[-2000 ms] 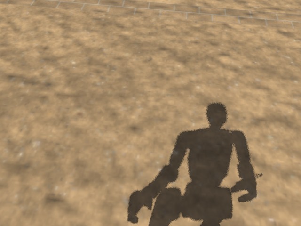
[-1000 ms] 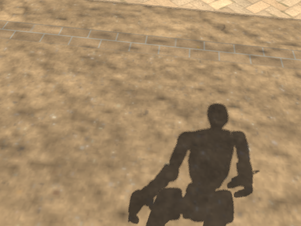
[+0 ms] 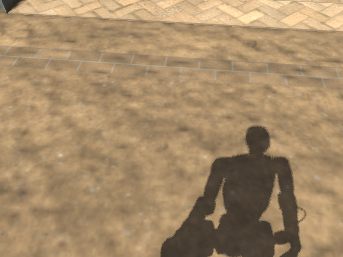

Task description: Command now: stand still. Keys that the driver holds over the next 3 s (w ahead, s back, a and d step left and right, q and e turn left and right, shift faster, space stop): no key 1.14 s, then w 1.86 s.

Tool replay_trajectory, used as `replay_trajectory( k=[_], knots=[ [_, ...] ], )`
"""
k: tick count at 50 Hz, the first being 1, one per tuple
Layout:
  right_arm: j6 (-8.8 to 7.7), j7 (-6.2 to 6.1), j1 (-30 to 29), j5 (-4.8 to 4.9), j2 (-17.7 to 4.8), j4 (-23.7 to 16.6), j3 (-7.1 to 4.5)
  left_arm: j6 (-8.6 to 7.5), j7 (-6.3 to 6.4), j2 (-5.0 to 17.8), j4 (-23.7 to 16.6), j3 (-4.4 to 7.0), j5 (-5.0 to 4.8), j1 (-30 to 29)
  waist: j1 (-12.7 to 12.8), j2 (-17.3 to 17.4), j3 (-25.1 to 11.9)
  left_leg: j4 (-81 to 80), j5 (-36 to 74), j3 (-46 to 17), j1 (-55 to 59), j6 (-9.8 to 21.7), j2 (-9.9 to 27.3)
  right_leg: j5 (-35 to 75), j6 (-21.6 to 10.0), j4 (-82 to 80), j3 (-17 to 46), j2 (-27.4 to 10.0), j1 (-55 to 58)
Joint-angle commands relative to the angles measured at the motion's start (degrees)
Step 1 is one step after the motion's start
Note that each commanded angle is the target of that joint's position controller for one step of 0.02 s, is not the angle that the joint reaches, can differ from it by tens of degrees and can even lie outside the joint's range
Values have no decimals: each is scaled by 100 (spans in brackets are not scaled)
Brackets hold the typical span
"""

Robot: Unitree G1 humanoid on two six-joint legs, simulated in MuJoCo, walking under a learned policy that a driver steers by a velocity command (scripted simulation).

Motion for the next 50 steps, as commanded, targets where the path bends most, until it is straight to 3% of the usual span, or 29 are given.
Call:
replay_trajectory(
  k=[1,50],
  knots=[
    [-37,-18,66,-1,-554,-124,-75,-29,18,508,-65,71,-1,415,-5,-62,12,-273,881,-102,666,234,110,687,-84,-692,163,-188,-838],
    [-44,-53,559,23,-407,-50,-1,-56,22,326,-98,17,-26,1037,-5,-54,117,-230,934,-104,597,211,91,772,-90,-691,129,-154,-870]
  ],
)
